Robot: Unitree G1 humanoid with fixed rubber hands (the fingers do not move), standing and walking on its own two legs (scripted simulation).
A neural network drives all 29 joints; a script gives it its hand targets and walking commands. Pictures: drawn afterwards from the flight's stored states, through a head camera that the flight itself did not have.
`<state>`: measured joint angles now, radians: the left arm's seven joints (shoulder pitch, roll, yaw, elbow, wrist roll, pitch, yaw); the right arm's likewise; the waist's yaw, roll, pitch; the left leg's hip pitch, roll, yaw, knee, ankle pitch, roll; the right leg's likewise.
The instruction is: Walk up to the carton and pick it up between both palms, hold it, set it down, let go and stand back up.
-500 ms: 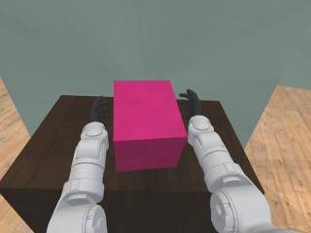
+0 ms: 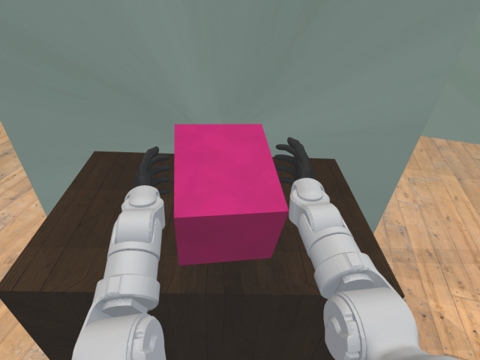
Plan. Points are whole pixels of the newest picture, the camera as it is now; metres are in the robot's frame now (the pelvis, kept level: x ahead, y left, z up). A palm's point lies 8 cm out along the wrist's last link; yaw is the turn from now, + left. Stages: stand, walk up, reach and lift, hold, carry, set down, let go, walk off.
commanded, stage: hold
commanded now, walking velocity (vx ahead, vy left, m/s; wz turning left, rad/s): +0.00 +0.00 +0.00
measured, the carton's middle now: (222, 190) +0.44 +0.04 +0.10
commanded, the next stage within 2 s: none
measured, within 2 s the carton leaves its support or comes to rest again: neither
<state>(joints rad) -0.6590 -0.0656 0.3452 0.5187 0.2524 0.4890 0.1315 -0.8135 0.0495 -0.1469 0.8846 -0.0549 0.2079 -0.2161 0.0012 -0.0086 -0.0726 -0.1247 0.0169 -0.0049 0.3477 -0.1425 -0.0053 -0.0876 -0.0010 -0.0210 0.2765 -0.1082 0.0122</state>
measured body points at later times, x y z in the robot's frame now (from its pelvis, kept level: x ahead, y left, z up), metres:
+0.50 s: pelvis +0.00 +0.00 +0.00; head -0.07 +0.01 +0.45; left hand +0.37 +0.17 +0.17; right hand +0.39 -0.10 +0.19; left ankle +0.04 +0.12 -0.75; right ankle +0.03 -0.13 -0.75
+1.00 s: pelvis +0.00 +0.00 +0.00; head -0.07 +0.01 +0.44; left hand +0.37 +0.17 +0.18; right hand +0.39 -0.09 +0.20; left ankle +0.04 +0.12 -0.75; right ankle +0.03 -0.13 -0.75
